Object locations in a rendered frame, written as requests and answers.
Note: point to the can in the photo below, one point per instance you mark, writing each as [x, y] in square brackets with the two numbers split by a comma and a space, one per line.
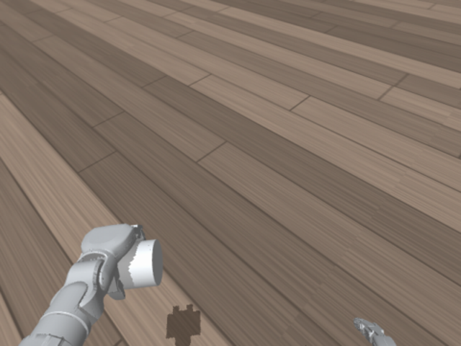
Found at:
[142, 266]

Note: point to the left robot arm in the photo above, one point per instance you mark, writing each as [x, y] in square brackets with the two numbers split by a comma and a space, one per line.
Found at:
[78, 304]

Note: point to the right robot hand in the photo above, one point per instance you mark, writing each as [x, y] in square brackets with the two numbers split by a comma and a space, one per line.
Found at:
[373, 333]

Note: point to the left robot hand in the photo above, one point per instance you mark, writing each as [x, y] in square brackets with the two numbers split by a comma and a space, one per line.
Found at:
[117, 239]

